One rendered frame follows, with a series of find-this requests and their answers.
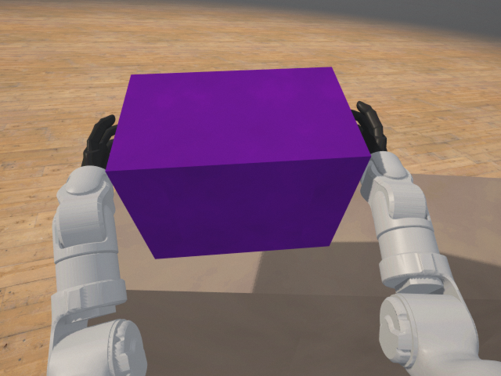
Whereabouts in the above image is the pedestal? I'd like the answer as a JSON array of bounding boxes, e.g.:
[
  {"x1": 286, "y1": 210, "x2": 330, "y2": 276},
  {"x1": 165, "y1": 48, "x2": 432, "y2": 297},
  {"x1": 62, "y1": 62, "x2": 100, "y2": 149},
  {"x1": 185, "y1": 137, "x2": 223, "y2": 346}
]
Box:
[{"x1": 87, "y1": 173, "x2": 501, "y2": 376}]

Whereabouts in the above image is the right robot hand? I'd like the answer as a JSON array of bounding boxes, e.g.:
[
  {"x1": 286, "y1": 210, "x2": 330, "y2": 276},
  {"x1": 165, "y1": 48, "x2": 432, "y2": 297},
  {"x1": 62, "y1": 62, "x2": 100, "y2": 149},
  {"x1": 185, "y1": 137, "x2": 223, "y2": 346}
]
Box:
[{"x1": 351, "y1": 101, "x2": 387, "y2": 154}]

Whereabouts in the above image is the robot right forearm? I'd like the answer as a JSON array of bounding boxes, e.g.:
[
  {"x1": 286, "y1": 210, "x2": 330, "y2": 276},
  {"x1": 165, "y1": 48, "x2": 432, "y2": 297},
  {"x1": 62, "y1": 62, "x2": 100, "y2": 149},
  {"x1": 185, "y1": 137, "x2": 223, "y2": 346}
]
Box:
[{"x1": 360, "y1": 151, "x2": 479, "y2": 351}]

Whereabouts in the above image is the robot left forearm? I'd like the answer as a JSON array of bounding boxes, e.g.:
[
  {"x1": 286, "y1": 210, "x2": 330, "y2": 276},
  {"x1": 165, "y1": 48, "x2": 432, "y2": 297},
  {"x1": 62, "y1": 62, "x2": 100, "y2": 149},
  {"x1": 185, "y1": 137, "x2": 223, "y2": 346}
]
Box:
[{"x1": 47, "y1": 165, "x2": 128, "y2": 376}]

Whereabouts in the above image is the carton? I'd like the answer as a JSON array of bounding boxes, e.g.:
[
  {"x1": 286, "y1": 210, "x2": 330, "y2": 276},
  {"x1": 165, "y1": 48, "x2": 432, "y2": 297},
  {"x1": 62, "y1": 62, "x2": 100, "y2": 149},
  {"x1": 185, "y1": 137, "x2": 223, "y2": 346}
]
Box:
[{"x1": 105, "y1": 67, "x2": 371, "y2": 259}]

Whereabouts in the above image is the robot left upper arm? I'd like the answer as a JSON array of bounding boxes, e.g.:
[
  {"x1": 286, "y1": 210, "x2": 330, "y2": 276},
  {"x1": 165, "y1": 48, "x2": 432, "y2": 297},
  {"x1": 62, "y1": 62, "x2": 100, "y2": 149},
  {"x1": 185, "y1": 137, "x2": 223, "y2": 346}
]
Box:
[{"x1": 49, "y1": 319, "x2": 147, "y2": 376}]

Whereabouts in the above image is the left robot hand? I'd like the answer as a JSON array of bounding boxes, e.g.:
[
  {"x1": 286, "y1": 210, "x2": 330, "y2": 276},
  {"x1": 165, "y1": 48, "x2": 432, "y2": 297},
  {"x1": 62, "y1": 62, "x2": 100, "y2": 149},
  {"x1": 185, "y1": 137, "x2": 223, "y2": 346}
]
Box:
[{"x1": 81, "y1": 114, "x2": 117, "y2": 169}]

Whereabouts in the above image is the robot right upper arm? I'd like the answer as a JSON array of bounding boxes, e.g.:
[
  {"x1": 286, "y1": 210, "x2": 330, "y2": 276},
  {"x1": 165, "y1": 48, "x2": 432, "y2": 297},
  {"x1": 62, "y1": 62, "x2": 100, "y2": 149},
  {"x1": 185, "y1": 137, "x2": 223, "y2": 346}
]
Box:
[{"x1": 379, "y1": 293, "x2": 501, "y2": 376}]

